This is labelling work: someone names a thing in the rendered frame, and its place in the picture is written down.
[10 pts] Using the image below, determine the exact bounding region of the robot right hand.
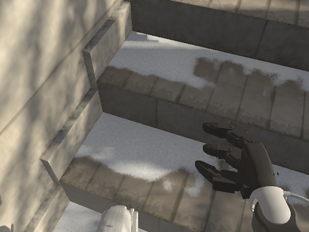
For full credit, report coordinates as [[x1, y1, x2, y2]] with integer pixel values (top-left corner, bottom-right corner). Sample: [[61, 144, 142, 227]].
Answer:
[[195, 121, 279, 199]]

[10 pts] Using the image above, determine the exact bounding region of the robot left thigh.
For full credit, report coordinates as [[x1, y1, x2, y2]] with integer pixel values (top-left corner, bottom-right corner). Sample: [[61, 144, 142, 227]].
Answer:
[[96, 206, 138, 232]]

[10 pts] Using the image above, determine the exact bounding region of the right robot forearm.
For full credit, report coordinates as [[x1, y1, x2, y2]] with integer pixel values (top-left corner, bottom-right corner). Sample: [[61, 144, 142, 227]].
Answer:
[[249, 186, 302, 232]]

